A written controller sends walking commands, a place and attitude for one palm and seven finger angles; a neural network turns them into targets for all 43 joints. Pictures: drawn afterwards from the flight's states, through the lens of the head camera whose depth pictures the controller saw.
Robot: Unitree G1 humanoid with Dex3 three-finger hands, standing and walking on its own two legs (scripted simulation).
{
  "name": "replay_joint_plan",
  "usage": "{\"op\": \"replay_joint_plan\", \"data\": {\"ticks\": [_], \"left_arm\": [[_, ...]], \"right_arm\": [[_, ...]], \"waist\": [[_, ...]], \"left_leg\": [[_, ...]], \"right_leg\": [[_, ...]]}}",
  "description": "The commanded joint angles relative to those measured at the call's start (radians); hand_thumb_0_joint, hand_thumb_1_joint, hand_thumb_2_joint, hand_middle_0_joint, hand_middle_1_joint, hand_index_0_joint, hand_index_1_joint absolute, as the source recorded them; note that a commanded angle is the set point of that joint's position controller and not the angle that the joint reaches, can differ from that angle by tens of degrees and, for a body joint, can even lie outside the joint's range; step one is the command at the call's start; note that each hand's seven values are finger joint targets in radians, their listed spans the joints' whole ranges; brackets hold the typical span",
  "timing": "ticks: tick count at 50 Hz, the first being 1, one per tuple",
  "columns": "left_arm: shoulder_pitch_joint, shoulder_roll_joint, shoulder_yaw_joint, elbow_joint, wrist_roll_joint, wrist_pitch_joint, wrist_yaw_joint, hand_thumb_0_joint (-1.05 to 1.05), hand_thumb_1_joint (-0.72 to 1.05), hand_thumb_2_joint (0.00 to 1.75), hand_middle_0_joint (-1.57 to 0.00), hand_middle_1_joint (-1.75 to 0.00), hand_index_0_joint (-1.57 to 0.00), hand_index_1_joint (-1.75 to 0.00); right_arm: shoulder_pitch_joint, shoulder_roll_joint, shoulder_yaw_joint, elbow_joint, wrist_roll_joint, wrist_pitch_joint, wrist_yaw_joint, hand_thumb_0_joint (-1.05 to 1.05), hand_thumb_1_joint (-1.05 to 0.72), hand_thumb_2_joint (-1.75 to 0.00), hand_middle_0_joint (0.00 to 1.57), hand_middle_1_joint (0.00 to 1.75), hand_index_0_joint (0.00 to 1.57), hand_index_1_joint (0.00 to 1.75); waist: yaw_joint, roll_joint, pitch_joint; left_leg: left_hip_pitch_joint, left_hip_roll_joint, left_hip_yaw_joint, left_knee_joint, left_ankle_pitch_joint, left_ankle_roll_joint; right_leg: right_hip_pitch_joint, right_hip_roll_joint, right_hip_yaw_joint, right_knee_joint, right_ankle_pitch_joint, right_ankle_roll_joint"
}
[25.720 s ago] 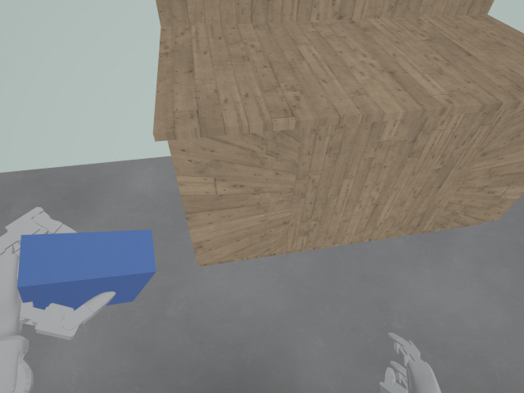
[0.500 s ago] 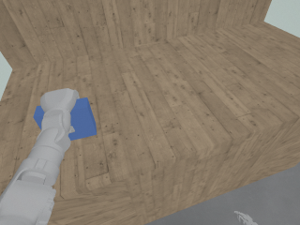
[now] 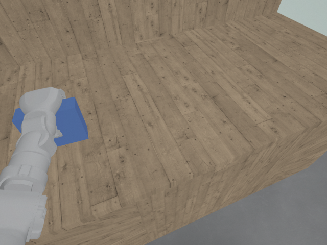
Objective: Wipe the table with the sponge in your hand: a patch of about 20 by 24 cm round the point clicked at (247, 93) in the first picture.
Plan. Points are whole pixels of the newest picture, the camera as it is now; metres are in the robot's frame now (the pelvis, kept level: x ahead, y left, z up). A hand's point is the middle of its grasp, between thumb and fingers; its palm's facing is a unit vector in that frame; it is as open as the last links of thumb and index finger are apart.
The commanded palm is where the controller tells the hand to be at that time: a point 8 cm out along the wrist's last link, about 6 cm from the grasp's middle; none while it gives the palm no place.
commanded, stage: slide back across to the first lane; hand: left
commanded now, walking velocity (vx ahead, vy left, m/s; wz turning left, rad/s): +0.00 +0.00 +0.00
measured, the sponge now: (57, 129) +0.40 +0.31 +0.06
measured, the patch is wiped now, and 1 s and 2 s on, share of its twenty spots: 1.00 1.00 1.00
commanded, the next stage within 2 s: wipe back along the first lane in 0.38 s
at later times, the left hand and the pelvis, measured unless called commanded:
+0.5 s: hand (19, 122) +0.39 +0.38 +0.10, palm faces -0.13 -0.01 -0.99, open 9.2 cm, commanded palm +0.37 +0.37 +0.16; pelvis +0.02 +0.01 +0.01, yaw +2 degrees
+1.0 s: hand (20, 132) +0.36 +0.37 +0.10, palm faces -0.07 -0.03 -1.00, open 9.2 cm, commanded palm +0.33 +0.35 +0.14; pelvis +0.02 +0.02 +0.01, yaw +2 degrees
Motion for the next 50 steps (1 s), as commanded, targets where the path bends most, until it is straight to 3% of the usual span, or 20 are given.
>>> {"op": "replay_joint_plan", "data": {"ticks": [1,5,6,13,15,17,19,20,21,24,27,30,31,34,37,39,41,43,47,50], "left_arm": [[-0.341,0.339,0.073,-0.182,0.042,0.042,0.037,0.00,0.10,1.30,-1.20,-1.60,-1.20,-1.60],[-0.287,0.307,0.057,-0.231,0.019,0.054,0.011,0.00,0.10,1.30,-1.20,-1.60,-1.20,-1.60],[-0.293,0.327,0.067,-0.228,0.022,0.056,0.005,0.00,0.10,1.30,-1.20,-1.60,-1.20,-1.60],[-0.320,0.301,0.033,-0.276,0.031,0.022,-0.043,0.00,0.10,1.30,-1.20,-1.60,-1.20,-1.60],[-0.292,0.338,0.067,-0.289,0.029,0.010,-0.051,0.00,0.10,1.30,-1.20,-1.60,-1.20,-1.60],[-0.333,0.363,0.074,-0.276,0.030,0.001,-0.061,0.00,0.10,1.30,-1.20,-1.60,-1.20,-1.60],[-0.341,0.411,0.116,-0.280,0.026,-0.018,-0.068,0.00,0.10,1.30,-1.20,-1.60,-1.20,-1.60],[-0.308,0.383,0.089,-0.255,0.029,-0.019,-0.077,0.00,0.10,1.30,-1.20,-1.60,-1.20,-1.60],[-0.351,0.425,0.114,-0.261,0.034,-0.032,-0.080,0.00,0.10,1.30,-1.20,-1.60,-1.20,-1.60],[-0.329,0.445,0.139,-0.304,0.029,-0.063,-0.095,0.00,0.10,1.30,-1.20,-1.60,-1.20,-1.60],[-0.174,0.363,0.106,-0.291,-0.005,-0.076,-0.119,0.00,0.10,1.30,-1.20,-1.60,-1.20,-1.60],[-0.084,0.361,0.126,-0.335,-0.019,-0.087,-0.123,0.00,0.10,1.30,-1.20,-1.60,-1.20,-1.60],[-0.103,0.357,0.119,-0.360,-0.021,-0.088,-0.121,0.00,0.10,1.30,-1.20,-1.60,-1.20,-1.60],[-0.060,0.375,0.150,-0.394,-0.032,-0.079,-0.106,0.00,0.10,1.30,-1.20,-1.60,-1.20,-1.60],[-0.043,0.325,0.108,-0.402,-0.031,-0.056,-0.095,0.00,0.10,1.30,-1.20,-1.60,-1.20,-1.60],[-0.010,0.341,0.130,-0.427,-0.038,-0.046,-0.088,0.00,0.10,1.30,-1.20,-1.60,-1.20,-1.60],[0.012,0.271,0.071,-0.442,-0.042,-0.025,-0.089,0.00,0.10,1.30,-1.20,-1.60,-1.20,-1.60],[0.046,0.250,0.059,-0.453,-0.050,-0.006,-0.090,0.00,0.10,1.30,-1.20,-1.60,-1.20,-1.60],[0.062,0.238,0.046,-0.436,-0.048,0.027,-0.095,0.00,0.10,1.30,-1.20,-1.60,-1.20,-1.60],[0.133,0.227,0.049,-0.468,-0.050,0.041,-0.097,0.00,0.10,1.30,-1.20,-1.60,-1.20,-1.60]], "right_arm": [[-0.100,-0.136,-0.044,-0.142,0.004,-0.051,-0.003,0.00,-0.90,-0.90,0.20,0.30,0.20,0.30],[-0.119,-0.133,-0.044,-0.157,0.006,-0.060,-0.004,0.00,-0.90,-0.90,0.20,0.30,0.20,0.30],[-0.122,-0.135,-0.040,-0.153,0.006,-0.059,-0.004,0.00,-0.90,-0.90,0.20,0.30,0.20,0.30],[-0.131,-0.129,-0.035,-0.161,0.005,-0.063,-0.012,0.00,-0.90,-0.90,0.20,0.30,0.20,0.30],[-0.125,-0.134,-0.037,-0.165,0.000,-0.062,-0.016,0.00,-0.90,-0.90,0.20,0.30,0.20,0.30],[-0.128,-0.134,-0.031,-0.160,0.002,-0.059,-0.021,0.00,-0.90,-0.90,0.20,0.30,0.20,0.30],[-0.123,-0.140,-0.031,-0.157,0.001,-0.060,-0.024,0.00,-0.90,-0.90,0.20,0.30,0.20,0.30],[-0.116,-0.138,-0.031,-0.163,-0.001,-0.058,-0.024,0.00,-0.90,-0.90,0.20,0.30,0.20,0.30],[-0.111,-0.143,-0.031,-0.152,-0.002,-0.058,-0.026,0.00,-0.90,-0.90,0.20,0.30,0.20,0.30],[-0.106,-0.143,-0.036,-0.165,-0.005,-0.058,-0.027,0.00,-0.90,-0.90,0.20,0.30,0.20,0.30],[-0.100,-0.144,-0.045,-0.175,-0.007,-0.047,-0.019,0.00,-0.90,-0.90,0.20,0.30,0.20,0.30],[-0.105,-0.149,-0.050,-0.183,-0.008,-0.038,-0.014,0.00,-0.90,-0.90,0.20,0.30,0.20,0.30],[-0.112,-0.148,-0.047,-0.180,-0.006,-0.034,-0.012,0.00,-0.90,-0.90,0.20,0.30,0.20,0.30],[-0.126,-0.151,-0.047,-0.184,-0.004,-0.034,-0.009,0.00,-0.90,-0.90,0.20,0.30,0.20,0.30],[-0.131,-0.148,-0.049,-0.184,-0.002,-0.033,-0.007,0.00,-0.90,-0.90,0.20,0.30,0.20,0.30],[-0.143,-0.150,-0.047,-0.187,0.000,-0.037,-0.005,0.00,-0.90,-0.90,0.20,0.30,0.20,0.30],[-0.151,-0.141,-0.045,-0.194,0.003,-0.039,-0.004,0.00,-0.90,-0.90,0.20,0.30,0.20,0.30],[-0.165,-0.142,-0.042,-0.200,0.004,-0.040,0.000,0.00,-0.90,-0.90,0.20,0.30,0.20,0.30],[-0.180,-0.144,-0.033,-0.205,0.006,-0.041,-0.001,0.00,-0.90,-0.90,0.20,0.30,0.20,0.30],[-0.189,-0.140,-0.031,-0.219,0.003,-0.043,0.002,0.00,-0.90,-0.90,0.20,0.30,0.20,0.30]], "waist": [[0.035,-0.010,-0.269],[0.045,-0.010,-0.286],[0.039,-0.007,-0.266],[0.026,0.019,-0.235],[0.038,0.023,-0.276],[0.026,0.014,-0.242],[0.034,0.035,-0.254],[0.033,0.028,-0.252],[0.025,0.025,-0.264],[0.034,0.042,-0.305],[0.034,0.001,-0.279],[0.046,0.001,-0.278],[0.037,-0.003,-0.260],[0.053,0.015,-0.249],[0.046,0.002,-0.232],[0.058,0.012,-0.247],[0.046,0.011,-0.231],[0.053,-0.005,-0.215],[0.054,-0.042,-0.180],[0.068,-0.024,-0.196]], "left_leg": [[0.235,-0.080,0.045,-0.062,0.134,0.087],[0.279,-0.082,0.037,-0.071,0.165,0.089],[0.280,-0.080,0.038,-0.072,0.163,0.088],[0.320,-0.082,0.029,-0.079,0.169,0.086],[0.342,-0.086,0.030,-0.070,0.218,0.088],[0.325,-0.087,0.031,-0.075,0.202,0.086],[0.332,-0.087,0.028,-0.078,0.220,0.084],[0.331,-0.091,0.030,-0.072,0.228,0.086],[0.335,-0.087,0.033,-0.068,0.234,0.085],[0.358,-0.089,0.033,-0.060,0.297,0.088],[0.349,-0.090,0.042,-0.042,0.310,0.090],[0.351,-0.090,0.039,-0.038,0.339,0.093],[0.341,-0.087,0.042,-0.042,0.324,0.091],[0.330,-0.086,0.036,-0.055,0.301,0.091],[0.324,-0.088,0.028,-0.062,0.262,0.089],[0.329,-0.087,0.026,-0.067,0.263,0.089],[0.330,-0.087,0.025,-0.065,0.253,0.088],[0.321,-0.086,0.017,-0.076,0.225,0.086],[0.302,-0.090,0.017,-0.084,0.177,0.087],[0.315,-0.093,0.016,-0.079,0.202,0.087]], "right_leg": [[0.061,0.032,-0.053,-0.110,0.196,-0.060],[0.085,0.034,-0.061,-0.118,0.210,-0.064],[0.075,0.033,-0.060,-0.123,0.210,-0.063],[0.050,0.031,-0.066,-0.137,0.201,-0.070],[0.085,0.032,-0.064,-0.132,0.250,-0.075],[0.074,0.028,-0.064,-0.138,0.248,-0.071],[0.087,0.027,-0.060,-0.138,0.261,-0.077],[0.089,0.028,-0.065,-0.136,0.271,-0.076],[0.087,0.023,-0.059,-0.135,0.289,-0.072],[0.120,0.024,-0.057,-0.129,0.355,-0.078],[0.117,0.025,-0.060,-0.134,0.394,-0.068],[0.125,0.029,-0.064,-0.126,0.408,-0.072],[0.109,0.026,-0.062,-0.126,0.399,-0.067],[0.118,0.027,-0.060,-0.125,0.367,-0.072],[0.096,0.030,-0.069,-0.133,0.305,-0.069],[0.117,0.030,-0.063,-0.129,0.305,-0.073],[0.099,0.031,-0.069,-0.132,0.288,-0.069],[0.099,0.033,-0.074,-0.136,0.258,-0.068],[0.096,0.034,-0.075,-0.144,0.225,-0.067],[0.121,0.036,-0.077,-0.136,0.244,-0.072]]}}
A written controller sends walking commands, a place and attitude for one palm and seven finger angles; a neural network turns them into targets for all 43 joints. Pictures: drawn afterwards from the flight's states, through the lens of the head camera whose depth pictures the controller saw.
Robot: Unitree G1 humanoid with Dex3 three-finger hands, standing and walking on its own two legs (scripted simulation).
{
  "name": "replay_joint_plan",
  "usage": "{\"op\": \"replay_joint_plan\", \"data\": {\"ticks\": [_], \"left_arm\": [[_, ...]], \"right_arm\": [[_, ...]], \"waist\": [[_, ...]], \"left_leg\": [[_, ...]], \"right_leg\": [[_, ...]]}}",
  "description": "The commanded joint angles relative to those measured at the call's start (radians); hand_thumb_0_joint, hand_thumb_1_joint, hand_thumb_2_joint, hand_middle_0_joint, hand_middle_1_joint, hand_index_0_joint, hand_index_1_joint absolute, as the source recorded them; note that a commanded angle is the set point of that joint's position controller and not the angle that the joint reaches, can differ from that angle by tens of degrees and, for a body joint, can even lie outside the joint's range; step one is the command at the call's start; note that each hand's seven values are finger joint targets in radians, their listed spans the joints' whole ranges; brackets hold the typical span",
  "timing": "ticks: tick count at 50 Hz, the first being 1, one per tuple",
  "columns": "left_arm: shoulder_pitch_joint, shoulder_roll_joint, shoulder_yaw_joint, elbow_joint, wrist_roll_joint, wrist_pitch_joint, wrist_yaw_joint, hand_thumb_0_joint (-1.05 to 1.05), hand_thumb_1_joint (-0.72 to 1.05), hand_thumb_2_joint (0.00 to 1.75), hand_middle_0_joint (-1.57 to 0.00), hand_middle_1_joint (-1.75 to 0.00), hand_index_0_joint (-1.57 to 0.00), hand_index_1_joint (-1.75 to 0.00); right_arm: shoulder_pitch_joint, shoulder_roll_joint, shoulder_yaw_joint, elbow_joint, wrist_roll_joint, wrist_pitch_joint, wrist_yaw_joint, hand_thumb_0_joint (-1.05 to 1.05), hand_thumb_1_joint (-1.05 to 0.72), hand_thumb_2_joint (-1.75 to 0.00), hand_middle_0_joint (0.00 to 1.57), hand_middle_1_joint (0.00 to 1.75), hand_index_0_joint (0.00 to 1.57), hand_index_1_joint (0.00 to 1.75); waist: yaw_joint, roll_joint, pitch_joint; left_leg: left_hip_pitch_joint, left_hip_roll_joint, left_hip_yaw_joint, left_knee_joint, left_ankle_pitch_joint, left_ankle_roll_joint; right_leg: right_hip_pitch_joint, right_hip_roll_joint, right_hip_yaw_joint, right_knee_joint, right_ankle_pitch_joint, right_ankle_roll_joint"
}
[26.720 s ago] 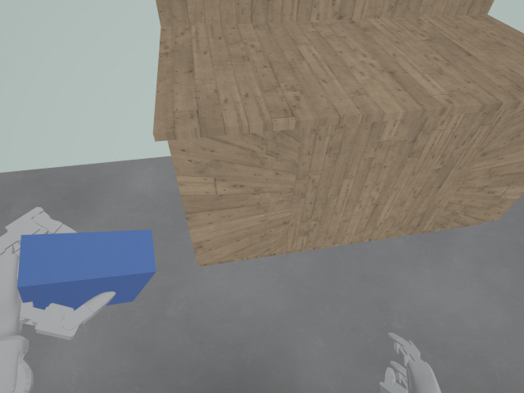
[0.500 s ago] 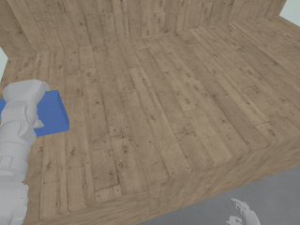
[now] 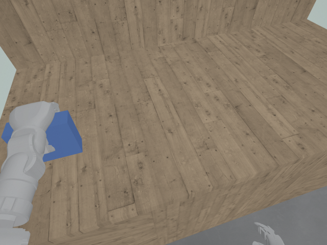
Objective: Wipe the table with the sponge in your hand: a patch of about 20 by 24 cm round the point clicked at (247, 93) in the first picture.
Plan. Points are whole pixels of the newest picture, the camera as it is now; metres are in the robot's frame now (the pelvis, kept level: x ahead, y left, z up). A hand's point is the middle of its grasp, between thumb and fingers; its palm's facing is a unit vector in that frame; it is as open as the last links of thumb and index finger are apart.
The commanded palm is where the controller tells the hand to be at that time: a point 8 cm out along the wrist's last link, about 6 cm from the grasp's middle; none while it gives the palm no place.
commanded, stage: wipe back along the first lane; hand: left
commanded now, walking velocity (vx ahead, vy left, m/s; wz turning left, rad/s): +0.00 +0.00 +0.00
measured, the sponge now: (50, 143) +0.34 +0.34 +0.05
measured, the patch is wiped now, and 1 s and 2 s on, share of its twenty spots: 1.00 1.00 1.00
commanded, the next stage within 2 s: lift the sponge slowly off the table in 1.10 s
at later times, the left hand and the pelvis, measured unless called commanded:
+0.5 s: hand (41, 150) +0.29 +0.32 +0.09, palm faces -0.03 -0.04 -1.00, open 9.2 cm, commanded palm +0.26 +0.30 +0.13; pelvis +0.00 -0.01 +0.00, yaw +1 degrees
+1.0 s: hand (38, 173) +0.24 +0.29 +0.09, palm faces +0.02 -0.05 -1.00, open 9.2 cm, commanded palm +0.20 +0.28 +0.13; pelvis +0.00 -0.01 +0.00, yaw +0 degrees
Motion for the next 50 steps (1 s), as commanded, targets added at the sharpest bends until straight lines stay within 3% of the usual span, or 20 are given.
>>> {"op": "replay_joint_plan", "data": {"ticks": [1,2,4,7,9,12,14,15,21,24,26,29,35,37,40,42,44,46,49,50], "left_arm": [[-0.150,0.165,0.014,-0.132,0.010,0.013,-0.011,0.00,0.10,1.30,-1.20,-1.60,-1.20,-1.60],[-0.140,0.154,0.006,-0.137,0.003,0.021,-0.014,0.00,0.10,1.30,-1.20,-1.60,-1.20,-1.60],[-0.143,0.208,0.053,-0.164,0.001,0.025,-0.012,0.00,0.10,1.30,-1.20,-1.60,-1.20,-1.60],[-0.069,0.164,0.028,-0.197,-0.003,0.037,-0.016,0.00,0.10,1.30,-1.20,-1.60,-1.20,-1.60],[-0.056,0.206,0.069,-0.237,-0.009,0.038,-0.015,0.00,0.10,1.30,-1.20,-1.60,-1.20,-1.60],[0.017,0.144,0.030,-0.264,-0.019,0.052,-0.018,0.00,0.10,1.30,-1.20,-1.60,-1.20,-1.60],[0.035,0.206,0.088,-0.315,-0.025,0.050,-0.014,0.00,0.10,1.30,-1.20,-1.60,-1.20,-1.60],[0.051,0.166,0.050,-0.317,-0.026,0.059,-0.018,0.00,0.10,1.30,-1.20,-1.60,-1.20,-1.60],[0.133,0.166,0.066,-0.383,-0.042,0.072,-0.026,0.00,0.10,1.30,-1.20,-1.60,-1.20,-1.60],[0.151,0.210,0.111,-0.427,-0.051,0.067,-0.026,0.00,0.10,1.30,-1.20,-1.60,-1.20,-1.60],[0.180,0.138,0.055,-0.437,-0.050,0.070,-0.030,0.00,0.10,1.30,-1.20,-1.60,-1.20,-1.60],[0.260,0.163,0.096,-0.491,-0.065,0.064,-0.024,0.00,0.10,1.30,-1.20,-1.60,-1.20,-1.60],[0.314,0.131,0.083,-0.545,-0.073,0.079,-0.004,0.00,0.10,1.30,-1.20,-1.60,-1.20,-1.60],[0.383,0.091,0.062,-0.553,-0.077,0.089,-0.004,0.00,0.10,1.30,-1.20,-1.60,-1.20,-1.60],[0.418,0.093,0.071,-0.629,-0.079,0.091,0.008,0.00,0.10,1.30,-1.20,-1.60,-1.20,-1.60],[0.467,0.068,0.059,-0.617,-0.087,0.106,0.009,0.00,0.10,1.30,-1.20,-1.60,-1.20,-1.60],[0.456,0.133,0.116,-0.658,-0.090,0.103,0.021,0.00,0.10,1.30,-1.20,-1.60,-1.20,-1.60],[0.485,0.059,0.053,-0.665,-0.087,0.113,0.020,0.00,0.10,1.30,-1.20,-1.60,-1.20,-1.60],[0.499,0.127,0.115,-0.689,-0.092,0.116,0.032,0.00,0.10,1.30,-1.20,-1.60,-1.20,-1.60],[0.501,0.080,0.069,-0.698,-0.093,0.123,0.028,0.00,0.10,1.30,-1.20,-1.60,-1.20,-1.60]], "right_arm": [[-0.115,-0.138,-0.043,-0.160,0.003,-0.047,-0.003,0.00,-0.90,-0.90,0.20,0.30,0.20,0.30],[-0.124,-0.137,-0.041,-0.168,0.003,-0.045,-0.003,0.00,-0.90,-0.90,0.20,0.30,0.20,0.30],[-0.137,-0.142,-0.038,-0.167,0.002,-0.047,-0.006,0.00,-0.90,-0.90,0.20,0.30,0.20,0.30],[-0.148,-0.132,-0.035,-0.182,0.000,-0.048,-0.004,0.00,-0.90,-0.90,0.20,0.30,0.20,0.30],[-0.159,-0.136,-0.032,-0.181,-0.002,-0.049,-0.005,0.00,-0.90,-0.90,0.20,0.30,0.20,0.30],[-0.172,-0.126,-0.029,-0.193,-0.002,-0.051,-0.004,0.00,-0.90,-0.90,0.20,0.30,0.20,0.30],[-0.186,-0.132,-0.028,-0.191,-0.005,-0.055,-0.005,0.00,-0.90,-0.90,0.20,0.30,0.20,0.30],[-0.180,-0.125,-0.026,-0.201,-0.006,-0.053,-0.007,0.00,-0.90,-0.90,0.20,0.30,0.20,0.30],[-0.197,-0.120,-0.021,-0.203,-0.006,-0.064,-0.009,0.00,-0.90,-0.90,0.20,0.30,0.20,0.30],[-0.213,-0.127,-0.023,-0.199,-0.009,-0.067,-0.012,0.00,-0.90,-0.90,0.20,0.30,0.20,0.30],[-0.206,-0.115,-0.020,-0.206,-0.007,-0.072,-0.010,0.00,-0.90,-0.90,0.20,0.30,0.20,0.30],[-0.221,-0.121,-0.023,-0.213,-0.012,-0.081,-0.005,0.00,-0.90,-0.90,0.20,0.30,0.20,0.30],[-0.215,-0.112,-0.023,-0.224,-0.015,-0.092,-0.008,0.00,-0.90,-0.90,0.20,0.30,0.20,0.30],[-0.225,-0.111,-0.023,-0.222,-0.014,-0.095,-0.004,0.00,-0.90,-0.90,0.20,0.30,0.20,0.30],[-0.231,-0.106,-0.022,-0.235,-0.018,-0.104,-0.001,0.00,-0.90,-0.90,0.20,0.30,0.20,0.30],[-0.239,-0.104,-0.020,-0.228,-0.015,-0.102,0.001,0.00,-0.90,-0.90,0.20,0.30,0.20,0.30],[-0.262,-0.106,-0.020,-0.225,-0.016,-0.108,-0.003,0.00,-0.90,-0.90,0.20,0.30,0.20,0.30],[-0.258,-0.095,-0.016,-0.232,-0.012,-0.112,-0.003,0.00,-0.90,-0.90,0.20,0.30,0.20,0.30],[-0.274,-0.104,-0.017,-0.225,-0.016,-0.117,-0.005,0.00,-0.90,-0.90,0.20,0.30,0.20,0.30],[-0.261,-0.098,-0.014,-0.241,-0.018,-0.118,-0.007,0.00,-0.90,-0.90,0.20,0.30,0.20,0.30]], "waist": [[0.000,-0.032,-0.211],[0.001,-0.035,-0.188],[0.009,-0.032,-0.189],[0.017,-0.032,-0.189],[0.021,-0.039,-0.193],[0.025,-0.041,-0.171],[0.035,-0.027,-0.175],[0.032,-0.034,-0.174],[0.037,-0.043,-0.155],[0.042,-0.047,-0.157],[0.035,-0.039,-0.146],[0.051,-0.050,-0.158],[0.056,-0.060,-0.141],[0.057,-0.071,-0.126],[0.068,-0.057,-0.166],[0.065,-0.081,-0.115],[0.071,-0.079,-0.114],[0.066,-0.072,-0.102],[0.078,-0.070,-0.100],[0.079,-0.075,-0.112]], "left_leg": [[0.218,-0.049,0.020,-0.053,0.213,0.060],[0.213,-0.052,0.021,-0.054,0.195,0.061],[0.217,-0.050,0.020,-0.061,0.187,0.060],[0.222,-0.054,0.025,-0.054,0.200,0.059],[0.226,-0.053,0.026,-0.054,0.213,0.059],[0.224,-0.056,0.029,-0.052,0.210,0.057],[0.228,-0.056,0.029,-0.052,0.218,0.057],[0.223,-0.063,0.030,-0.051,0.217,0.059],[0.228,-0.063,0.033,-0.045,0.231,0.056],[0.231,-0.061,0.034,-0.042,0.229,0.056],[0.227,-0.062,0.034,-0.041,0.229,0.054],[0.235,-0.061,0.034,-0.033,0.247,0.056],[0.221,-0.064,0.034,-0.030,0.219,0.056],[0.218,-0.060,0.033,-0.029,0.231,0.052],[0.229,-0.063,0.032,-0.022,0.247,0.054],[0.212,-0.056,0.031,-0.029,0.228,0.049],[0.215,-0.053,0.027,-0.033,0.199,0.049],[0.212,-0.056,0.028,-0.034,0.194,0.048],[0.216,-0.053,0.024,-0.037,0.175,0.047],[0.209,-0.062,0.028,-0.032,0.171,0.051]], "right_leg": [[-0.015,0.072,-0.065,-0.054,0.238,-0.087],[-0.017,0.073,-0.064,-0.062,0.227,-0.086],[-0.006,0.071,-0.057,-0.062,0.220,-0.088],[0.008,0.071,-0.063,-0.060,0.239,-0.085],[0.025,0.069,-0.056,-0.056,0.262,-0.087],[0.022,0.070,-0.064,-0.059,0.260,-0.082],[0.043,0.066,-0.052,-0.054,0.283,-0.086],[0.044,0.070,-0.062,-0.055,0.279,-0.083],[0.055,0.063,-0.055,-0.052,0.312,-0.077],[0.064,0.062,-0.044,-0.051,0.322,-0.079],[0.048,0.062,-0.056,-0.050,0.310,-0.074],[0.070,0.062,-0.043,-0.041,0.353,-0.078],[0.051,0.064,-0.053,-0.042,0.307,-0.072],[0.051,0.062,-0.056,-0.038,0.328,-0.069],[0.070,0.064,-0.052,-0.026,0.344,-0.072],[0.050,0.063,-0.057,-0.030,0.324,-0.067],[0.053,0.063,-0.036,-0.030,0.294,-0.070],[0.037,0.061,-0.051,-0.034,0.265,-0.064],[0.046,0.063,-0.031,-0.036,0.253,-0.070],[0.047,0.062,-0.048,-0.037,0.240,-0.066]]}}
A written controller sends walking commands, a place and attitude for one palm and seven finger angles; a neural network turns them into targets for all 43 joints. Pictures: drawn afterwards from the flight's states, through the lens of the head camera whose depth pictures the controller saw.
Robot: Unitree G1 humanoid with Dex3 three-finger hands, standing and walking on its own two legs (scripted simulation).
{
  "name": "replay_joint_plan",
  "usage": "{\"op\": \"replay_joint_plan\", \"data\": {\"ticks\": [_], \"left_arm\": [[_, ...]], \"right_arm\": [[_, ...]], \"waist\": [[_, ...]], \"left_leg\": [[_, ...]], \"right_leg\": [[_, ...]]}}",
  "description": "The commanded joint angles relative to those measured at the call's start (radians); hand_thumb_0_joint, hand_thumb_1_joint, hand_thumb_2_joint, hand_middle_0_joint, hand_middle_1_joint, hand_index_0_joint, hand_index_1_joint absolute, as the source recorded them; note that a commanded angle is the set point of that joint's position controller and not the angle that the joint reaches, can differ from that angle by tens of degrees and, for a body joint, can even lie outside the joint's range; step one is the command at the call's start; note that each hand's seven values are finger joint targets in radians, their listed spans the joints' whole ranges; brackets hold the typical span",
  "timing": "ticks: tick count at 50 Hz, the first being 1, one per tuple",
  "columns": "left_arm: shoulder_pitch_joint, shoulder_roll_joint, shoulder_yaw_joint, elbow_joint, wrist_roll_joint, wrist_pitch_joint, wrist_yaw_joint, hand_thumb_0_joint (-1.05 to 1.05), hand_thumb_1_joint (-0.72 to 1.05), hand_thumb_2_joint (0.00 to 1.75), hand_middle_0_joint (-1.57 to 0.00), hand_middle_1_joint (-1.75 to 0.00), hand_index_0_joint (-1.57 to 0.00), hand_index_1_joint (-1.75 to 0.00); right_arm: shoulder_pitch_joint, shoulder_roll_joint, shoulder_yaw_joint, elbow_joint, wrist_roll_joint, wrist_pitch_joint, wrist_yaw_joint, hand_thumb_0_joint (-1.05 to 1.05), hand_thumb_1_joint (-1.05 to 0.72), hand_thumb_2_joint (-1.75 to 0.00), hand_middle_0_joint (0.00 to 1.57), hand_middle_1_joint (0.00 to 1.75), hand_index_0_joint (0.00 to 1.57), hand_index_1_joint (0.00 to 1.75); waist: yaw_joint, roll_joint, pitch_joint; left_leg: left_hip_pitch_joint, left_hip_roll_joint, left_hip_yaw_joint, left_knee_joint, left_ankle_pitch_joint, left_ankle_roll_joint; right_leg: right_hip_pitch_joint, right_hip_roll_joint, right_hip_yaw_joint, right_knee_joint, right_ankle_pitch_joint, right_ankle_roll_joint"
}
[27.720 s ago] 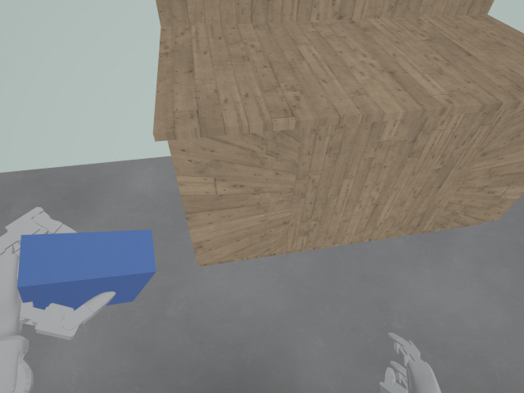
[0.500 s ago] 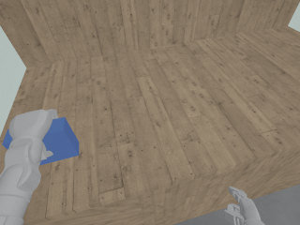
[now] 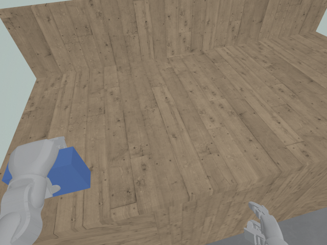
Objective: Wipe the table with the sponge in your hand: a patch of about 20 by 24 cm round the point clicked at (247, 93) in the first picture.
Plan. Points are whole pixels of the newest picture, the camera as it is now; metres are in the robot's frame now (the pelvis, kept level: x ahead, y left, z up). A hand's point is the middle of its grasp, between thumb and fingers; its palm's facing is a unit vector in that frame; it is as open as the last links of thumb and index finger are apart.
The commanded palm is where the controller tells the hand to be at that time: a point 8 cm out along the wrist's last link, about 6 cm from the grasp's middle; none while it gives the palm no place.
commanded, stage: wipe back along the first lane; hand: left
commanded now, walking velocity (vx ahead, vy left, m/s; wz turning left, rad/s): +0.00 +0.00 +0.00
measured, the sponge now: (56, 179) +0.23 +0.31 +0.05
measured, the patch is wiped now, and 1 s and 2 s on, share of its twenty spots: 1.00 1.00 1.00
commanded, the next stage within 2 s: lift the sponge slowly off the table in 0.10 s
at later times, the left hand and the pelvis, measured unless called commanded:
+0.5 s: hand (48, 175) +0.22 +0.30 +0.09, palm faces +0.01 -0.06 -1.00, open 9.2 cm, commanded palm +0.20 +0.28 +0.15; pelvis -0.01 +0.00 +0.00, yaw +1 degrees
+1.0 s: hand (46, 175) +0.21 +0.28 +0.12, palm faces +0.06 -0.08 -1.00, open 9.2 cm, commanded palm +0.19 +0.27 +0.19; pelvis -0.02 -0.01 +0.00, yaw +1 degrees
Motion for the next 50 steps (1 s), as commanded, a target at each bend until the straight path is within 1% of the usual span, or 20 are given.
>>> {"op": "replay_joint_plan", "data": {"ticks": [1,4,7,9,12,14,16,19,22,24,25,27,29,32,34,37,39,44,47,50], "left_arm": [[-0.033,0.137,0.065,-0.091,-0.029,0.028,-0.008,0.00,0.10,1.30,-1.20,-1.60,-1.20,-1.60],[-0.039,0.173,0.094,-0.100,-0.029,0.032,-0.009,0.00,0.10,1.30,-1.20,-1.60,-1.20,-1.60],[-0.031,0.094,0.018,-0.074,-0.024,0.039,-0.017,0.00,0.10,1.30,-1.20,-1.60,-1.20,-1.60],[-0.036,0.130,0.049,-0.110,-0.022,0.030,-0.012,0.00,0.10,1.30,-1.20,-1.60,-1.20,-1.60],[-0.051,0.109,0.023,-0.097,-0.018,0.037,-0.016,0.00,0.10,1.30,-1.20,-1.60,-1.20,-1.60],[-0.100,0.161,0.065,-0.150,-0.016,0.025,-0.009,0.00,0.10,1.30,-1.20,-1.60,-1.20,-1.60],[-0.107,0.109,0.016,-0.142,-0.013,0.026,-0.012,0.00,0.10,1.30,-1.20,-1.60,-1.20,-1.60],[-0.148,0.172,0.068,-0.175,-0.018,0.014,-0.008,0.00,0.10,1.30,-1.20,-1.60,-1.20,-1.60],[-0.162,0.128,0.030,-0.146,-0.013,0.013,-0.009,0.00,0.10,1.30,-1.20,-1.60,-1.20,-1.60],[-0.218,0.190,0.076,-0.193,-0.011,0.004,-0.001,0.00,0.10,1.30,-1.20,-1.60,-1.20,-1.60],[-0.216,0.139,0.030,-0.204,-0.011,0.003,-0.002,0.00,0.10,1.30,-1.20,-1.60,-1.20,-1.60],[-0.206,0.138,0.030,-0.164,-0.007,0.007,-0.004,0.00,0.10,1.30,-1.20,-1.60,-1.20,-1.60],[-0.265,0.205,0.081,-0.202,-0.003,0.002,0.002,0.00,0.10,1.30,-1.20,-1.60,-1.20,-1.60],[-0.194,0.179,0.072,-0.168,-0.006,0.006,-0.002,0.00,0.10,1.30,-1.20,-1.60,-1.20,-1.60],[-0.269,0.250,0.123,-0.226,0.002,0.002,0.002,0.00,0.10,1.30,-1.20,-1.60,-1.20,-1.60],[-0.219,0.196,0.082,-0.247,0.001,0.001,0.003,0.00,0.10,1.30,-1.20,-1.60,-1.20,-1.60],[-0.249,0.252,0.129,-0.285,0.002,0.003,0.010,0.00,0.10,1.30,-1.20,-1.60,-1.20,-1.60],[-0.271,0.279,0.156,-0.293,-0.002,0.016,0.012,0.00,0.10,1.30,-1.20,-1.60,-1.20,-1.60],[-0.258,0.229,0.103,-0.237,-0.009,0.027,-0.001,0.00,0.10,1.30,-1.20,-1.60,-1.20,-1.60],[-0.373,0.233,0.077,-0.257,-0.010,0.025,-0.019,0.00,0.10,1.30,-1.20,-1.60,-1.20,-1.60]], "right_arm": [[-0.200,-0.098,-0.032,-0.193,0.005,-0.076,-0.007,0.00,-0.90,-0.90,0.20,0.30,0.20,0.30],[-0.220,-0.103,-0.031,-0.184,0.004,-0.078,-0.011,0.00,-0.90,-0.90,0.20,0.30,0.20,0.30],[-0.205,-0.097,-0.030,-0.188,0.004,-0.082,-0.011,0.00,-0.90,-0.90,0.20,0.30,0.20,0.30],[-0.227,-0.097,-0.029,-0.186,0.004,-0.090,-0.011,0.00,-0.90,-0.90,0.20,0.30,0.20,0.30],[-0.211,-0.097,-0.029,-0.186,0.001,-0.089,-0.012,0.00,-0.90,-0.90,0.20,0.30,0.20,0.30],[-0.231,-0.095,-0.028,-0.187,0.001,-0.100,-0.015,0.00,-0.90,-0.90,0.20,0.30,0.20,0.30],[-0.222,-0.084,-0.022,-0.187,0.002,-0.106,-0.015,0.00,-0.90,-0.90,0.20,0.30,0.20,0.30],[-0.237,-0.091,-0.023,-0.181,-0.001,-0.110,-0.019,0.00,-0.90,-0.90,0.20,0.30,0.20,0.30],[-0.221,-0.087,-0.024,-0.172,-0.005,-0.114,-0.024,0.00,-0.90,-0.90,0.20,0.30,0.20,0.30],[-0.244,-0.089,-0.022,-0.172,-0.004,-0.122,-0.027,0.00,-0.90,-0.90,0.20,0.30,0.20,0.30],[-0.230,-0.079,-0.021,-0.184,-0.008,-0.126,-0.029,0.00,-0.90,-0.90,0.20,0.30,0.20,0.30],[-0.228,-0.084,-0.022,-0.166,-0.007,-0.125,-0.029,0.00,-0.90,-0.90,0.20,0.30,0.20,0.30],[-0.249,-0.085,-0.020,-0.166,-0.008,-0.132,-0.033,0.00,-0.90,-0.90,0.20,0.30,0.20,0.30],[-0.231,-0.084,-0.024,-0.159,-0.013,-0.134,-0.032,0.00,-0.90,-0.90,0.20,0.30,0.20,0.30],[-0.259,-0.089,-0.020,-0.156,-0.012,-0.132,-0.032,0.00,-0.90,-0.90,0.20,0.30,0.20,0.30],[-0.244,-0.078,-0.022,-0.162,-0.019,-0.136,-0.027,0.00,-0.90,-0.90,0.20,0.30,0.20,0.30],[-0.268,-0.082,-0.017,-0.160,-0.017,-0.135,-0.027,0.00,-0.90,-0.90,0.20,0.30,0.20,0.30],[-0.280,-0.082,-0.017,-0.156,-0.015,-0.133,-0.030,0.00,-0.90,-0.90,0.20,0.30,0.20,0.30],[-0.266,-0.078,-0.014,-0.150,-0.019,-0.132,-0.034,0.00,-0.90,-0.90,0.20,0.30,0.20,0.30],[-0.283,-0.077,-0.005,-0.153,-0.015,-0.137,-0.043,0.00,-0.90,-0.90,0.20,0.30,0.20,0.30]], "waist": [[0.016,-0.112,-0.117],[0.022,-0.084,-0.084],[0.018,-0.083,-0.074],[0.023,-0.091,-0.093],[0.019,-0.092,-0.093],[0.022,-0.074,-0.113],[0.017,-0.066,-0.110],[0.021,-0.064,-0.104],[0.017,-0.059,-0.097],[0.022,-0.051,-0.111],[0.026,-0.038,-0.134],[0.023,-0.042,-0.115],[0.026,-0.034,-0.122],[0.036,-0.055,-0.128],[0.034,-0.019,-0.141],[0.043,-0.005,-0.155],[0.045,-0.001,-0.148],[0.046,-0.017,-0.149],[0.045,-0.026,-0.121],[0.035,-0.006,-0.129]], "left_leg": [[0.122,-0.063,0.028,-0.053,0.190,0.065],[0.123,-0.061,0.025,-0.061,0.157,0.064],[0.113,-0.062,0.024,-0.068,0.138,0.064],[0.128,-0.059,0.020,-0.069,0.139,0.064],[0.119,-0.062,0.020,-0.070,0.147,0.065],[0.137,-0.059,0.015,-0.075,0.141,0.064],[0.139,-0.064,0.016,-0.075,0.153,0.063],[0.152,-0.060,0.013,-0.081,0.147,0.064],[0.154,-0.065,0.017,-0.080,0.161,0.063],[0.172,-0.061,0.010,-0.092,0.153,0.061],[0.175,-0.071,0.016,-0.084,0.165,0.066],[0.176,-0.067,0.015,-0.092,0.170,0.063],[0.189,-0.065,0.008,-0.100,0.166,0.061],[0.190,-0.071,0.016,-0.092,0.193,0.063],[0.202,-0.067,0.012,-0.100,0.193,0.059],[0.213,-0.074,0.019,-0.092,0.233,0.061],[0.214,-0.070,0.011,-0.103,0.222,0.057],[0.221,-0.070,0.013,-0.103,0.222,0.056],[0.209,-0.074,0.021,-0.106,0.202,0.059],[0.215,-0.077,0.020,-0.116,0.162,0.061]], "right_leg": [[-0.040,0.052,-0.040,-0.085,0.271,-0.058],[-0.053,0.056,-0.025,-0.097,0.224,-0.065],[-0.068,0.061,-0.048,-0.102,0.179,-0.062],[-0.056,0.061,-0.028,-0.099,0.187,-0.067],[-0.054,0.061,-0.045,-0.098,0.194,-0.064],[-0.045,0.060,-0.029,-0.097,0.184,-0.069],[-0.050,0.057,-0.043,-0.100,0.183,-0.066],[-0.044,0.061,-0.024,-0.107,0.182,-0.072],[-0.046,0.061,-0.043,-0.116,0.189,-0.068],[-0.035,0.061,-0.021,-0.119,0.175,-0.075],[-0.028,0.059,-0.041,-0.118,0.181,-0.072],[-0.032,0.062,-0.043,-0.125,0.183,-0.072],[-0.017,0.060,-0.020,-0.127,0.183,-0.077],[-0.006,0.058,-0.037,-0.133,0.213,-0.073],[0.008,0.057,-0.010,-0.132,0.214,-0.079],[0.014,0.056,-0.032,-0.132,0.250,-0.077],[0.022,0.058,-0.010,-0.134,0.234,-0.082],[0.023,0.057,0.005,-0.141,0.235,-0.082],[0.002,0.052,-0.024,-0.156,0.206,-0.073],[-0.007,0.051,-0.021,-0.168,0.151,-0.075]]}}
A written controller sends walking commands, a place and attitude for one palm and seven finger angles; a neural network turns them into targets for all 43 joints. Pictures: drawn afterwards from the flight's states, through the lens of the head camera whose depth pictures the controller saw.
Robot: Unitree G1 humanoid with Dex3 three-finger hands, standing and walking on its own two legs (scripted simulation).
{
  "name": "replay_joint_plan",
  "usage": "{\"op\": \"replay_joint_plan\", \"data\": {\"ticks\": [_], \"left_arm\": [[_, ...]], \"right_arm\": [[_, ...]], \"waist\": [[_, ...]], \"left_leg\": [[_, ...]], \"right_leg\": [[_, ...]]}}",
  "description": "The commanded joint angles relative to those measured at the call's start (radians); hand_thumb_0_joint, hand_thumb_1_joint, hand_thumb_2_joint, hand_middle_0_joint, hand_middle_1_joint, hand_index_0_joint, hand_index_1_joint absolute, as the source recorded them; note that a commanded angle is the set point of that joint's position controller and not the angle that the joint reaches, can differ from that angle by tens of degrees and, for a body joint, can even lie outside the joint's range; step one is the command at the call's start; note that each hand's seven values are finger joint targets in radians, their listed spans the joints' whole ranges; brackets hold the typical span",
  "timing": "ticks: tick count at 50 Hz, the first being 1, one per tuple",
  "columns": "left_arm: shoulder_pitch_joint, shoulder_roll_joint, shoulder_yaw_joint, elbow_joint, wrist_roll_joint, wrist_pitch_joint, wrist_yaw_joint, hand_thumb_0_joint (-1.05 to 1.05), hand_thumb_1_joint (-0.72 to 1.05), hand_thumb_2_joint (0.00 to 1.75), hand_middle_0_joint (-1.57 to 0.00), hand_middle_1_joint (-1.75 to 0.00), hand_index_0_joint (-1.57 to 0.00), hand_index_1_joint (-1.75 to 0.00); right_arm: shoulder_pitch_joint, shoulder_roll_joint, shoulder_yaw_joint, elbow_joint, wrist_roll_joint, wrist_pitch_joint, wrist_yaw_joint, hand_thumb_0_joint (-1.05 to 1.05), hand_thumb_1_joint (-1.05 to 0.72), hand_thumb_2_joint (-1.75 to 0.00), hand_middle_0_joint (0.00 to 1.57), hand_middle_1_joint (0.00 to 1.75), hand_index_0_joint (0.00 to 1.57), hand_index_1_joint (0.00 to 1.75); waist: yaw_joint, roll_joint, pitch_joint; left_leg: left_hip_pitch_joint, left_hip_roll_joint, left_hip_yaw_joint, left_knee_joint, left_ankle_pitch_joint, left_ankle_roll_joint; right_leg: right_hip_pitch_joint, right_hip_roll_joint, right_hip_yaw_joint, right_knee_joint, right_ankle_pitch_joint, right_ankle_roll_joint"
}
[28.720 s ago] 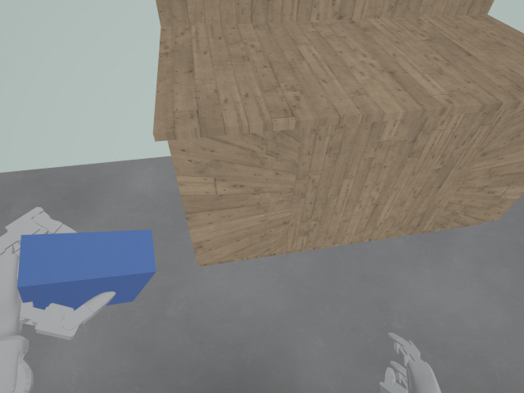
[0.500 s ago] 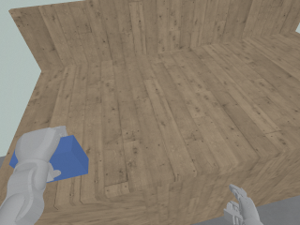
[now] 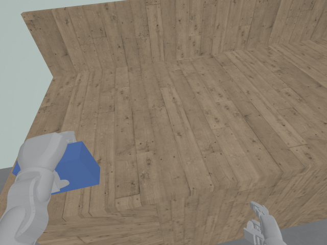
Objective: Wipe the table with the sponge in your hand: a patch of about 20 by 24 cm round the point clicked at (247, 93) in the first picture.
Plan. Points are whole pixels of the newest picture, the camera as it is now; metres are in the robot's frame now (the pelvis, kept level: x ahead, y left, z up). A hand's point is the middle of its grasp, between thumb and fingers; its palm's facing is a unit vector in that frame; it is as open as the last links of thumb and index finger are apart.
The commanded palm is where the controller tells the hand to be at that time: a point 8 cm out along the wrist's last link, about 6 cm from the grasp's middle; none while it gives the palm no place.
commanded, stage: lift the sponge slowly off the table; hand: left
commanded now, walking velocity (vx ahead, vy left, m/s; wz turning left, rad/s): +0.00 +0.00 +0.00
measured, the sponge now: (65, 174) +0.23 +0.29 +0.07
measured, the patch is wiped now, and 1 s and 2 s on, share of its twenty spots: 1.00 1.00 1.00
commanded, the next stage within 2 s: bring the sponge back beside the body in 1.30 s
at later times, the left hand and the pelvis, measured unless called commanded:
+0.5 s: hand (53, 152) +0.24 +0.30 +0.14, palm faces +0.08 -0.06 -0.99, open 9.2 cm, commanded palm +0.21 +0.28 +0.22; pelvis -0.01 +0.00 +0.00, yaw +0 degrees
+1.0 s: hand (52, 138) +0.25 +0.29 +0.18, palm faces +0.16 -0.07 -0.99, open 9.2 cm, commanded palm +0.21 +0.28 +0.25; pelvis -0.02 +0.00 +0.00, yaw +0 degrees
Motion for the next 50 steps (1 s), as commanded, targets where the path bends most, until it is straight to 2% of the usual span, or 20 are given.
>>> {"op": "replay_joint_plan", "data": {"ticks": [1,7,9,12,14,17,19,20,24,25,27,29,32,34,37,39,41,44,47,50], "left_arm": [[-0.322,0.227,0.124,-0.189,0.028,-0.007,0.026,0.00,0.10,1.30,-1.20,-1.60,-1.20,-1.60],[-0.305,0.244,0.145,-0.164,0.033,-0.012,0.008,0.00,0.10,1.30,-1.20,-1.60,-1.20,-1.60],[-0.317,0.303,0.205,-0.220,0.024,-0.015,0.014,0.00,0.10,1.30,-1.20,-1.60,-1.20,-1.60],[-0.319,0.245,0.150,-0.153,0.020,0.010,0.007,0.00,0.10,1.30,-1.20,-1.60,-1.20,-1.60],[-0.372,0.312,0.203,-0.170,0.020,0.016,0.009,0.00,0.10,1.30,-1.20,-1.60,-1.20,-1.60],[-0.319,0.272,0.171,-0.166,0.014,0.026,-0.006,0.00,0.10,1.30,-1.20,-1.60,-1.20,-1.60],[-0.344,0.305,0.195,-0.217,0.005,0.025,-0.017,0.00,0.10,1.30,-1.20,-1.60,-1.20,-1.60],[-0.368,0.268,0.150,-0.207,0.007,0.025,-0.024,0.00,0.10,1.30,-1.20,-1.60,-1.20,-1.60],[-0.397,0.316,0.187,-0.258,0.007,0.015,-0.037,0.00,0.10,1.30,-1.20,-1.60,-1.20,-1.60],[-0.415,0.273,0.139,-0.247,0.009,0.015,-0.039,0.00,0.10,1.30,-1.20,-1.60,-1.20,-1.60],[-0.368,0.261,0.142,-0.237,0.007,0.010,-0.038,0.00,0.10,1.30,-1.20,-1.60,-1.20,-1.60],[-0.385,0.321,0.199,-0.283,0.007,0.010,-0.032,0.00,0.10,1.30,-1.20,-1.60,-1.20,-1.60],[-0.367,0.285,0.172,-0.236,0.007,0.031,-0.028,0.00,0.10,1.30,-1.20,-1.60,-1.20,-1.60],[-0.400,0.333,0.213,-0.290,0.006,0.043,-0.022,0.00,0.10,1.30,-1.20,-1.60,-1.20,-1.60],[-0.390,0.276,0.161,-0.227,-0.014,0.061,-0.030,0.00,0.10,1.30,-1.20,-1.60,-1.20,-1.60],[-0.440,0.319,0.193,-0.252,-0.017,0.066,-0.034,0.00,0.10,1.30,-1.20,-1.60,-1.20,-1.60],[-0.468,0.284,0.146,-0.241,-0.011,0.068,-0.042,0.00,0.10,1.30,-1.20,-1.60,-1.20,-1.60],[-0.519,0.331,0.177,-0.233,-0.012,0.073,-0.052,0.00,0.10,1.30,-1.20,-1.60,-1.20,-1.60],[-0.539,0.302,0.137,-0.170,-0.007,0.076,-0.063,0.00,0.10,1.30,-1.20,-1.60,-1.20,-1.60],[-0.555,0.315,0.145,-0.242,-0.005,0.069,-0.066,0.00,0.10,1.30,-1.20,-1.60,-1.20,-1.60]], "right_arm": [[-0.259,-0.077,-0.017,-0.216,0.004,-0.094,-0.006,0.00,-0.90,-0.90,0.20,0.30,0.20,0.30],[-0.262,-0.083,-0.019,-0.210,-0.002,-0.091,-0.005,0.00,-0.90,-0.90,0.20,0.30,0.20,0.30],[-0.286,-0.084,-0.020,-0.221,0.003,-0.094,-0.002,0.00,-0.90,-0.90,0.20,0.30,0.20,0.30],[-0.271,-0.083,-0.015,-0.214,0.000,-0.081,0.001,0.00,-0.90,-0.90,0.20,0.30,0.20,0.30],[-0.299,-0.089,-0.015,-0.218,0.007,-0.086,-0.003,0.00,-0.90,-0.90,0.20,0.30,0.20,0.30],[-0.280,-0.087,-0.015,-0.221,0.001,-0.081,0.004,0.00,-0.90,-0.90,0.20,0.30,0.20,0.30],[-0.309,-0.086,-0.013,-0.229,0.009,-0.086,0.002,0.00,-0.90,-0.90,0.20,0.30,0.20,0.30],[-0.287,-0.082,-0.007,-0.234,0.001,-0.086,0.001,0.00,-0.90,-0.90,0.20,0.30,0.20,0.30],[-0.309,-0.085,-0.008,-0.236,0.008,-0.089,-0.001,0.00,-0.90,-0.90,0.20,0.30,0.20,0.30],[-0.291,-0.077,-0.003,-0.240,0.002,-0.090,-0.002,0.00,-0.90,-0.90,0.20,0.30,0.20,0.30],[-0.280,-0.080,-0.011,-0.231,-0.001,-0.092,0.000,0.00,-0.90,-0.90,0.20,0.30,0.20,0.30],[-0.306,-0.081,-0.010,-0.235,0.006,-0.096,0.001,0.00,-0.90,-0.90,0.20,0.30,0.20,0.30],[-0.288,-0.080,-0.009,-0.230,-0.002,-0.085,0.004,0.00,-0.90,-0.90,0.20,0.30,0.20,0.30],[-0.328,-0.081,-0.007,-0.239,0.010,-0.085,0.004,0.00,-0.90,-0.90,0.20,0.30,0.20,0.30],[-0.299,-0.081,-0.006,-0.233,0.005,-0.079,0.003,0.00,-0.90,-0.90,0.20,0.30,0.20,0.30],[-0.329,-0.081,-0.003,-0.240,0.018,-0.084,-0.002,0.00,-0.90,-0.90,0.20,0.30,0.20,0.30],[-0.308,-0.074,0.001,-0.238,0.014,-0.086,-0.004,0.00,-0.90,-0.90,0.20,0.30,0.20,0.30],[-0.328,-0.083,0.002,-0.238,0.020,-0.090,-0.013,0.00,-0.90,-0.90,0.20,0.30,0.20,0.30],[-0.304,-0.083,0.003,-0.228,0.012,-0.086,-0.015,0.00,-0.90,-0.90,0.20,0.30,0.20,0.30],[-0.312,-0.076,0.007,-0.250,0.010,-0.099,-0.011,0.00,-0.90,-0.90,0.20,0.30,0.20,0.30]], "waist": [[-0.004,-0.026,-0.180],[0.008,-0.041,-0.180],[0.017,-0.022,-0.199],[0.014,-0.040,-0.170],[0.015,-0.045,-0.178],[0.021,-0.038,-0.199],[0.014,-0.042,-0.194],[0.013,-0.032,-0.202],[0.009,-0.024,-0.205],[0.010,0.006,-0.197],[0.016,-0.027,-0.200],[0.019,-0.013,-0.214],[0.026,-0.037,-0.196],[0.030,-0.009,-0.206],[0.027,-0.044,-0.191],[0.021,-0.042,-0.185],[0.018,-0.036,-0.207],[0.011,-0.033,-0.196],[0.014,-0.025,-0.187],[0.029,0.000,-0.248]], "left_leg": [[0.143,-0.085,0.039,-0.054,0.120,0.077],[0.137,-0.085,0.041,-0.058,0.142,0.076],[0.141,-0.082,0.032,-0.066,0.128,0.073],[0.122,-0.083,0.044,-0.068,0.126,0.072],[0.126,-0.080,0.035,-0.073,0.107,0.072],[0.123,-0.085,0.043,-0.062,0.146,0.073],[0.130,-0.081,0.040,-0.062,0.132,0.074],[0.120,-0.087,0.047,-0.057,0.127,0.076],[0.132,-0.082,0.032,-0.066,0.122,0.074],[0.124,-0.088,0.040,-0.064,0.115,0.075],[0.136,-0.082,0.036,-0.067,0.141,0.074],[0.141,-0.078,0.028,-0.073,0.137,0.072],[0.120,-0.079,0.038,-0.077,0.145,0.069],[0.123,-0.079,0.026,-0.084,0.133,0.067],[0.111,-0.079,0.037,-0.085,0.112,0.068],[0.112,-0.076,0.026,-0.091,0.086,0.066],[0.114,-0.079,0.033,-0.090,0.084,0.065],[0.116,-0.078,0.027,-0.087,0.061,0.066],[0.105,-0.081,0.035,-0.088,0.052,0.066],[0.112,-0.084,0.030,-0.078,0.097,0.067]], "right_leg": [[-0.079,0.032,0.005,-0.124,0.125,-0.051],[-0.064,0.035,0.001,-0.123,0.154,-0.055],[-0.045,0.036,0.034,-0.117,0.138,-0.062],[-0.062,0.032,0.005,-0.126,0.137,-0.054],[-0.058,0.034,0.040,-0.123,0.114,-0.061],[-0.044,0.028,0.010,-0.115,0.168,-0.055],[-0.053,0.030,0.034,-0.112,0.148,-0.056],[-0.056,0.025,0.011,-0.114,0.147,-0.054],[-0.053,0.031,0.034,-0.112,0.137,-0.058],[-0.067,0.027,0.007,-0.116,0.119,-0.057],[-0.061,0.030,0.002,-0.115,0.151,-0.057],[-0.046,0.034,0.037,-0.108,0.148,-0.065],[-0.049,0.028,0.008,-0.112,0.154,-0.060],[-0.041,0.034,0.041,-0.106,0.133,-0.067],[-0.056,0.027,0.011,-0.115,0.118,-0.058],[-0.062,0.032,0.045,-0.116,0.089,-0.063],[-0.065,0.023,0.018,-0.114,0.082,-0.055],[-0.075,0.030,0.048,-0.117,0.063,-0.062],[-0.085,0.025,0.018,-0.123,0.057,-0.058],[-0.048,0.022,0.020,-0.097,0.098,-0.066]]}}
